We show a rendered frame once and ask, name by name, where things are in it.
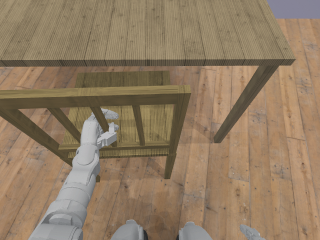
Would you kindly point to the robot left forearm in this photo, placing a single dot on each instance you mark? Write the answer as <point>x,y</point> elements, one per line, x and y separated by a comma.
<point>70,206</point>

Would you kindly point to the right robot thigh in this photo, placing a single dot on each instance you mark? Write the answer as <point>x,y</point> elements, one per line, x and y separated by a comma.
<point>193,232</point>

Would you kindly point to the chair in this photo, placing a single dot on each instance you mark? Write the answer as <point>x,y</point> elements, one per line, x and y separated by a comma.
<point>143,100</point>

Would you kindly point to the robot right hand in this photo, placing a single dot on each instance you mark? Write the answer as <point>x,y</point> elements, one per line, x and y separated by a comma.
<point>250,233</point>

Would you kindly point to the left robot shin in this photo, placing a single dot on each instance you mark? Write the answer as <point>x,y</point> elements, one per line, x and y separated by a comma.
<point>131,222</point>

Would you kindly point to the left robot upper arm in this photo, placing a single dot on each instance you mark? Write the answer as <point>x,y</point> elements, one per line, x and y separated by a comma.
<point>57,232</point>

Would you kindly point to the robot left hand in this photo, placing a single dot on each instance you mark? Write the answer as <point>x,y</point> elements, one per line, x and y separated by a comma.
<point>93,134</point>

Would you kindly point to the table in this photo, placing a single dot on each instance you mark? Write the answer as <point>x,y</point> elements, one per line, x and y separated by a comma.
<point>126,33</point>

